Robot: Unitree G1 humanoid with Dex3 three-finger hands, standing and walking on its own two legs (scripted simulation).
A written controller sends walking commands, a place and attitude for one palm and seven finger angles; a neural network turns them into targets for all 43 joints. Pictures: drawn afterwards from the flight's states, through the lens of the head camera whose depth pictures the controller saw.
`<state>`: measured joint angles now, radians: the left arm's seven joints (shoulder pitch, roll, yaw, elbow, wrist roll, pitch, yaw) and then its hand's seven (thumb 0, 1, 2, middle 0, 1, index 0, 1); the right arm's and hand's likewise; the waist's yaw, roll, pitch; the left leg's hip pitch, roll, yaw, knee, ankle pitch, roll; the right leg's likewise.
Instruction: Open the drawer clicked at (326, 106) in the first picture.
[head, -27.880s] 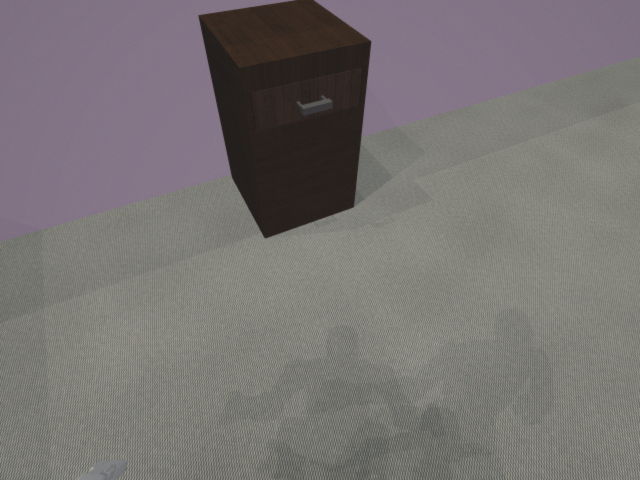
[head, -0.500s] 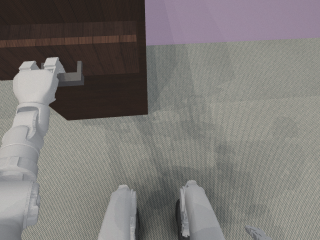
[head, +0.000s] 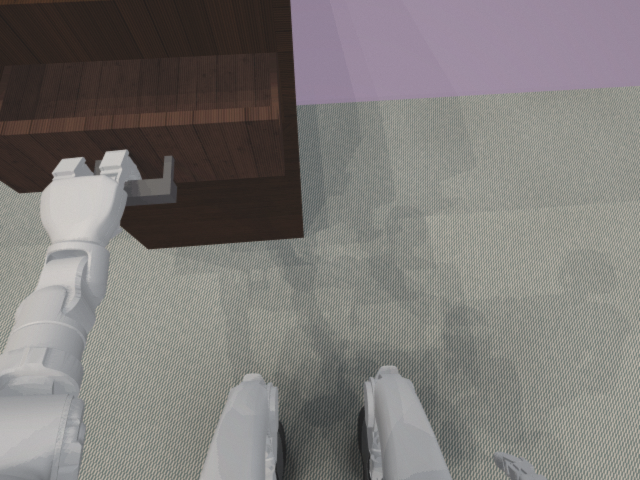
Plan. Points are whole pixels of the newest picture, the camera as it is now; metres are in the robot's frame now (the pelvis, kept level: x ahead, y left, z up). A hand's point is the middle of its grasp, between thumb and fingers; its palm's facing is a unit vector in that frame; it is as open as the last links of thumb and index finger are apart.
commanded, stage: pull the drawer open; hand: left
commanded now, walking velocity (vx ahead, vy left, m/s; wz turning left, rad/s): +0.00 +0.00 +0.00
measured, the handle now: (133, 179) +0.48 +0.25 -0.02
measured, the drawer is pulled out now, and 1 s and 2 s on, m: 0.10 0.17 0.15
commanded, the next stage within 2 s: open the thumb to release the handle in 0.92 s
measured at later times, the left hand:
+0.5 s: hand (106, 245) +0.40 +0.28 -0.05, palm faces -0.03 -0.02 -1.00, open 5.8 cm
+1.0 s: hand (104, 273) +0.36 +0.28 -0.05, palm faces -0.04 -0.03 -1.00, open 5.8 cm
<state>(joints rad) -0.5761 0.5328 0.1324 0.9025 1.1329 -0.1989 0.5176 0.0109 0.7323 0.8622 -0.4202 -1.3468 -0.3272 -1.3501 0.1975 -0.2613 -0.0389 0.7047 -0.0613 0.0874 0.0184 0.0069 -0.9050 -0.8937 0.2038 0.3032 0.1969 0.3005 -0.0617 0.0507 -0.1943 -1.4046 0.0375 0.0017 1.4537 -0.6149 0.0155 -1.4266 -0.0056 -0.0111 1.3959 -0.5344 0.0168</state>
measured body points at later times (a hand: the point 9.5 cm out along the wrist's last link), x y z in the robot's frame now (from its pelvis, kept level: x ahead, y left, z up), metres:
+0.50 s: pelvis +0.00 +0.00 +0.01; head +0.16 -0.01 +0.42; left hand +0.40 +0.28 +0.00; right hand +0.10 -0.27 -0.14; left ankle +0.02 +0.11 -0.58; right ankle +0.05 -0.13 -0.58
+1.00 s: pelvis +0.01 -0.01 +0.01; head +0.16 -0.01 +0.44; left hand +0.36 +0.27 +0.00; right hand +0.13 -0.27 -0.13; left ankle +0.02 +0.11 -0.58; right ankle +0.05 -0.13 -0.58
